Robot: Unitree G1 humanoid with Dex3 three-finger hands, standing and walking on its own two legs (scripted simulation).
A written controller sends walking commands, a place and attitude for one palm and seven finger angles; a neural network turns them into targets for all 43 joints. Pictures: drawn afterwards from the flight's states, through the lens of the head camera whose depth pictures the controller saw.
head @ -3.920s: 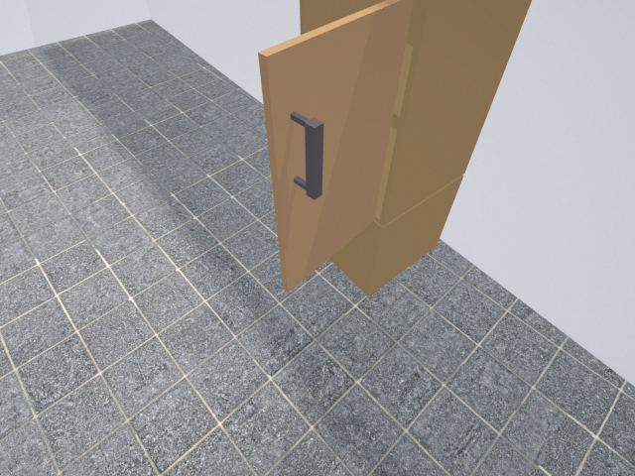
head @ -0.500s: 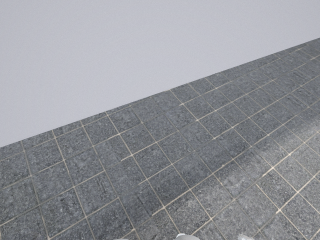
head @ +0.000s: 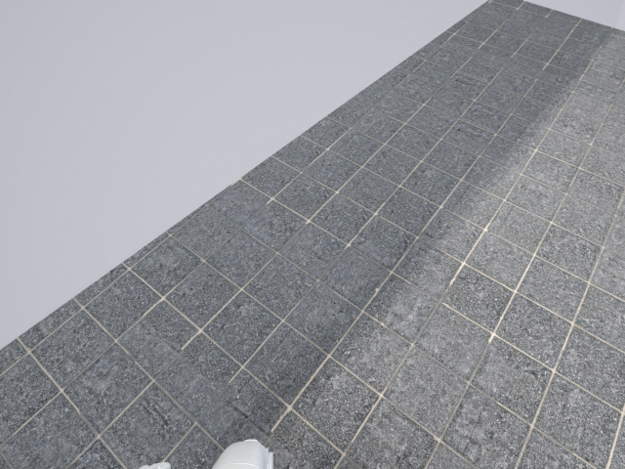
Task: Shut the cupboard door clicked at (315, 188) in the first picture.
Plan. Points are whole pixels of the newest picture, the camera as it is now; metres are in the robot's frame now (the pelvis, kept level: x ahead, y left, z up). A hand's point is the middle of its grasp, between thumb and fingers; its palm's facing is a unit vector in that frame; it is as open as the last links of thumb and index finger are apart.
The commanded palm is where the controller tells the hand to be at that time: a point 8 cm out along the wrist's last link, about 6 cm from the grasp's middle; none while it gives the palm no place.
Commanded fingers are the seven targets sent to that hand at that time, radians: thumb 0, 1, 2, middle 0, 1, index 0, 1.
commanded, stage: walk around to get in front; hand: left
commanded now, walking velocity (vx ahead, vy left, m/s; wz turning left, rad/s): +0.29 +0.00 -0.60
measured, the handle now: out of the picture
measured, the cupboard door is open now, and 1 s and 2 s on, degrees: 97 97 97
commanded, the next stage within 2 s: walk to a spot facing it in 1.22 s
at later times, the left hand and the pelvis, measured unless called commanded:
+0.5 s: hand (244, 347) +0.31 +0.14 -0.17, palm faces -0.34 -0.93 -0.14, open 7.4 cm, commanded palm none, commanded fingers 0.00 0.90 0.90 -0.20 -0.30 -0.20 -0.30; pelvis +0.15 +0.00 +0.00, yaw -19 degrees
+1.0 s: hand (315, 289) +0.42 +0.02 -0.15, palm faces -0.41 -0.88 -0.26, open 7.2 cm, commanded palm none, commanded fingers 0.00 0.90 0.90 -0.20 -0.30 -0.20 -0.30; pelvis +0.33 -0.15 +0.00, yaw -30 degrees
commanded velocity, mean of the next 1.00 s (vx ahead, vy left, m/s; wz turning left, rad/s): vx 0.34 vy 0.00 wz -0.42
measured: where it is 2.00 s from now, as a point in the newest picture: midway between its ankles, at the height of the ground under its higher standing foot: (424, 322)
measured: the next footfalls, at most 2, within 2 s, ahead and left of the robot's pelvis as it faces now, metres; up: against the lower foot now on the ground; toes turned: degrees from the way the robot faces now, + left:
left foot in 0.16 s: +0.10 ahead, +0.13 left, +0.00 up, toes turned -2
right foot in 0.64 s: +0.29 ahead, -0.15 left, +0.00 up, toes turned -29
